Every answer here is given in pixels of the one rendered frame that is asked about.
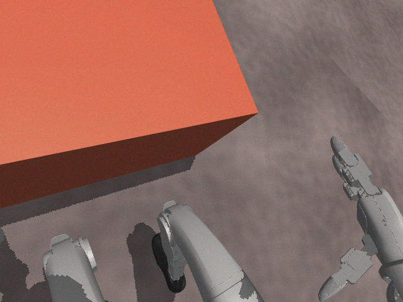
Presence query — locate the right robot arm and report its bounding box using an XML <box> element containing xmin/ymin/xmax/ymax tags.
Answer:
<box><xmin>378</xmin><ymin>259</ymin><xmax>403</xmax><ymax>302</ymax></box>

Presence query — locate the right robot foot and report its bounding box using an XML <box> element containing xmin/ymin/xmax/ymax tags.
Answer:
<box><xmin>152</xmin><ymin>233</ymin><xmax>186</xmax><ymax>293</ymax></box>

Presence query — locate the right robot hand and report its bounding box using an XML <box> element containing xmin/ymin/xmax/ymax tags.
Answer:
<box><xmin>318</xmin><ymin>136</ymin><xmax>403</xmax><ymax>302</ymax></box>

